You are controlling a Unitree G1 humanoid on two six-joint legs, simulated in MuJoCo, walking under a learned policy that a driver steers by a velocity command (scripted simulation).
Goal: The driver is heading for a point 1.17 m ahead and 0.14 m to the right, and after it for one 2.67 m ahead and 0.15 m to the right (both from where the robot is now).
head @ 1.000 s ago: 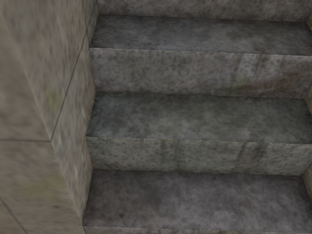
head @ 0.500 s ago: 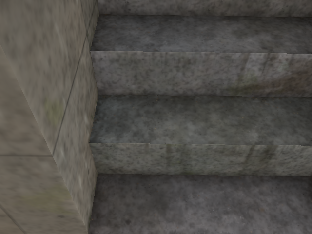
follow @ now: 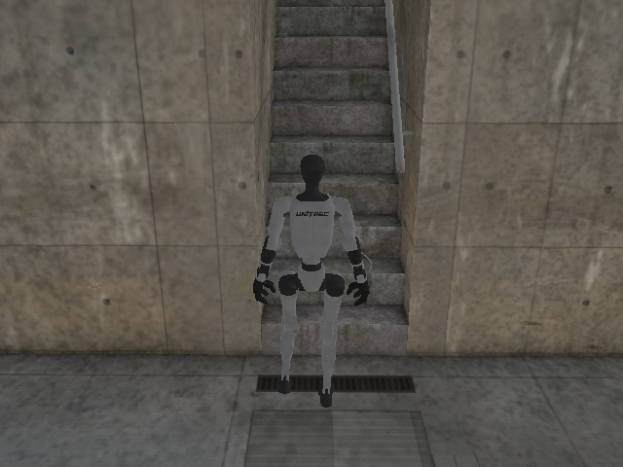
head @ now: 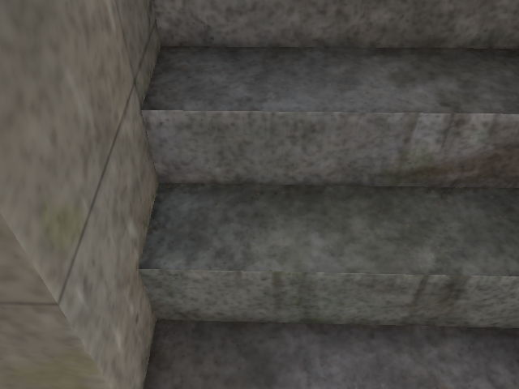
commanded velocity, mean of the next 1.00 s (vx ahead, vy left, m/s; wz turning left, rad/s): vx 0.47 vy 0.02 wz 0.00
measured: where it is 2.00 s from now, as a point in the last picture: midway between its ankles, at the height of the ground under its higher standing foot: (356, 283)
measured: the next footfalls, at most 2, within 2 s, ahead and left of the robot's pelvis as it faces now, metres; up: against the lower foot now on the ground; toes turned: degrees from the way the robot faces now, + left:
left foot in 0.26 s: +0.15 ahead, +0.09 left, +0.00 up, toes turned +1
right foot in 0.86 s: +0.45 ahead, -0.32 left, +0.21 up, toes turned -18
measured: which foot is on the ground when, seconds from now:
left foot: up 0.00-0.24, down 0.26-0.86, up 0.88-1.00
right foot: down 0.00-0.28, up 0.30-0.84, down 0.86-1.00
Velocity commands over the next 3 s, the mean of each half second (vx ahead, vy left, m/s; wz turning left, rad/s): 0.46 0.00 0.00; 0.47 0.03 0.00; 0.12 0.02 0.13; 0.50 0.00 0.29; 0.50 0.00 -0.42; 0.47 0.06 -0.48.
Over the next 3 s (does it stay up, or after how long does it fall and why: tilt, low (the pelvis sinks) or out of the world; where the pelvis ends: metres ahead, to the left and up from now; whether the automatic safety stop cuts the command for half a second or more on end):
stays up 0.81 -0.13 0.54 its command is cut before an obstacle after 0.9 s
